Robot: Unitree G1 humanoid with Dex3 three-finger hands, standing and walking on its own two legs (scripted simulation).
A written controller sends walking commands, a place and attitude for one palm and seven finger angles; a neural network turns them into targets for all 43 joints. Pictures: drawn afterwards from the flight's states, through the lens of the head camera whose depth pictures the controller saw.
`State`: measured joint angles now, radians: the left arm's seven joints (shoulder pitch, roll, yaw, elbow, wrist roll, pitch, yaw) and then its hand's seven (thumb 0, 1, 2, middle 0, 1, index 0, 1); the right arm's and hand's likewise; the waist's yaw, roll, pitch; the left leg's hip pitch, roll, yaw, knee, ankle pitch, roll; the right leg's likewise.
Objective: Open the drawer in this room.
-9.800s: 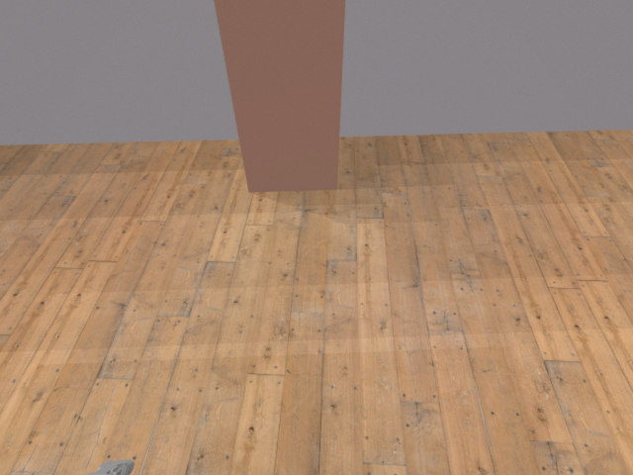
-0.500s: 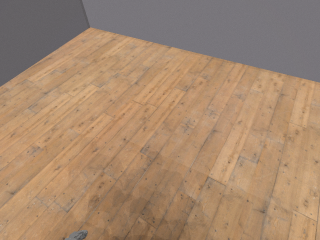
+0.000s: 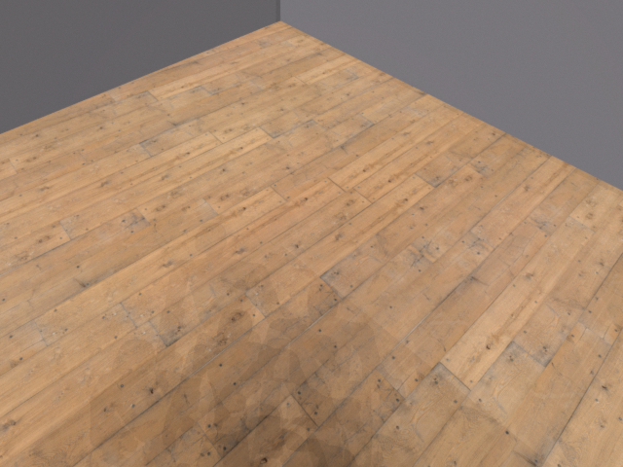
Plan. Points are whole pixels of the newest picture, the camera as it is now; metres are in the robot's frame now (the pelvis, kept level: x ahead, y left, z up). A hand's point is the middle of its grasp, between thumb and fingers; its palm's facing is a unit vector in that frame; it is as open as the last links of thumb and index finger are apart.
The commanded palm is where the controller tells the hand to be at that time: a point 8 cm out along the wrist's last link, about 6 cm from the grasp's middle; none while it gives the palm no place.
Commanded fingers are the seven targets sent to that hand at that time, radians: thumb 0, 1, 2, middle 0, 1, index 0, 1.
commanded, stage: turn or walk to find it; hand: left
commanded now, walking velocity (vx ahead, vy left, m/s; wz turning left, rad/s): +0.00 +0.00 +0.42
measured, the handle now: out of the picture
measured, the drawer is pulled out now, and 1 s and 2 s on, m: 0.00 0.00 0.00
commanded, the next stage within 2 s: none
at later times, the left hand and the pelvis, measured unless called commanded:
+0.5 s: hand out of the picture +0.03 +0.16 -0.13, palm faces +0.22 -0.94 -0.27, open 7.4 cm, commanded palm none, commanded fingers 0.00 0.90 0.90 -0.20 -0.30 -0.20 -0.30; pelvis -0.02 -0.04 +0.01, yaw +13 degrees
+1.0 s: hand out of the picture -0.10 +0.22 -0.16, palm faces +0.44 -0.87 -0.23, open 7.4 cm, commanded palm none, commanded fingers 0.00 0.90 0.90 -0.20 -0.30 -0.20 -0.30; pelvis -0.06 +0.01 +0.01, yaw +24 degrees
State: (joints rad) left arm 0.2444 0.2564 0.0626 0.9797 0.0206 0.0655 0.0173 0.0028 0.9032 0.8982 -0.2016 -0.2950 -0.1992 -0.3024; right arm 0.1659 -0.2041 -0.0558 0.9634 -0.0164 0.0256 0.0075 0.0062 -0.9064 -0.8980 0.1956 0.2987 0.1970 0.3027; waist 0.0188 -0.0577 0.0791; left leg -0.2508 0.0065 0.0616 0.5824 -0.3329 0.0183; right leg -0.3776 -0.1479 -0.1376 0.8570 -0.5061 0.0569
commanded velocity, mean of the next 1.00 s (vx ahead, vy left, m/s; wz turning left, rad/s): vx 0.00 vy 0.00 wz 0.42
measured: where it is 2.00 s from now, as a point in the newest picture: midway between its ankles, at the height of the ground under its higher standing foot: outside the picture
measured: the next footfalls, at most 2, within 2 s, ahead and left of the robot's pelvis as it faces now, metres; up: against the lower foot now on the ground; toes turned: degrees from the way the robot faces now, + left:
right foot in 0.32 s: +0.06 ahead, -0.13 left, +0.00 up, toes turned +3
left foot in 0.78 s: -0.06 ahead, +0.10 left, +0.00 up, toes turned +25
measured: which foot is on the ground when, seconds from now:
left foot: down 0.00-0.32, up 0.34-0.76, down 0.78-1.00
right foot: up 0.00-0.30, down 0.32-0.78, up 0.80-1.00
